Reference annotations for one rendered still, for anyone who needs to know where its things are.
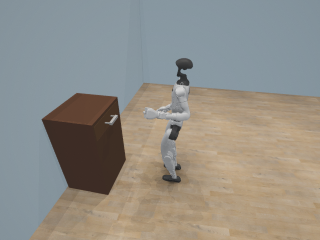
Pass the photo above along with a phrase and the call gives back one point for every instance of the drawer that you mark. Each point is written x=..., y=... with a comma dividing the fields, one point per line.
x=101, y=126

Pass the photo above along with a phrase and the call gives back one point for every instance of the robot left upper arm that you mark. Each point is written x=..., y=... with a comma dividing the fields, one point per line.
x=182, y=99

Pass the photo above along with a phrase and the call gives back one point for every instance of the left robot forearm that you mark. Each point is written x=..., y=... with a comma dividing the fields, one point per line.
x=172, y=116

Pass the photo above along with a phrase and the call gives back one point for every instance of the cabinet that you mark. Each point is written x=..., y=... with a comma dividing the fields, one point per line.
x=87, y=164

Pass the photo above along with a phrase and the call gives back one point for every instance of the right robot hand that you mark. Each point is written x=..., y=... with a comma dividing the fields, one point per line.
x=162, y=109

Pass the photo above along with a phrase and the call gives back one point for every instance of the right robot shin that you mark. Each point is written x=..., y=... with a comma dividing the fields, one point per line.
x=174, y=151

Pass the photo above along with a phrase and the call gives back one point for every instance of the right robot forearm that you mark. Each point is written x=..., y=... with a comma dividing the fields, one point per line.
x=168, y=107

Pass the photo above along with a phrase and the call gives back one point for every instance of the left robot hand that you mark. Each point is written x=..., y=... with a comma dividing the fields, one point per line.
x=150, y=113

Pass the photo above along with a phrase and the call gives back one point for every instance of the handle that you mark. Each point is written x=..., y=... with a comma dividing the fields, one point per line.
x=113, y=119

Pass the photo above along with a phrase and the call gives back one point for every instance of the robot torso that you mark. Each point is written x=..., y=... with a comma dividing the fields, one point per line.
x=175, y=105

